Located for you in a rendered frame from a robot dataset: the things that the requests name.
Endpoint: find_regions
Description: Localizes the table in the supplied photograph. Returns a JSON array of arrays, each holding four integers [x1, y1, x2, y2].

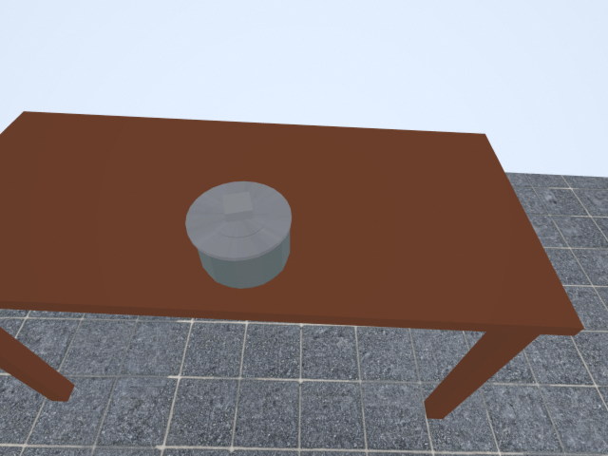
[[0, 111, 584, 419]]

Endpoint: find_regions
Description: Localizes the lid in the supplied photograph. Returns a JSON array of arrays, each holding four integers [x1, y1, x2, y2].
[[185, 181, 292, 261]]

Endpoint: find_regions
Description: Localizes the knob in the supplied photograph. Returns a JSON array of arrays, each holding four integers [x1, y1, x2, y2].
[[222, 192, 254, 222]]

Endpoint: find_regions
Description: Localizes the pot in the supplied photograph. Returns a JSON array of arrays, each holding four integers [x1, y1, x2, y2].
[[198, 231, 290, 289]]

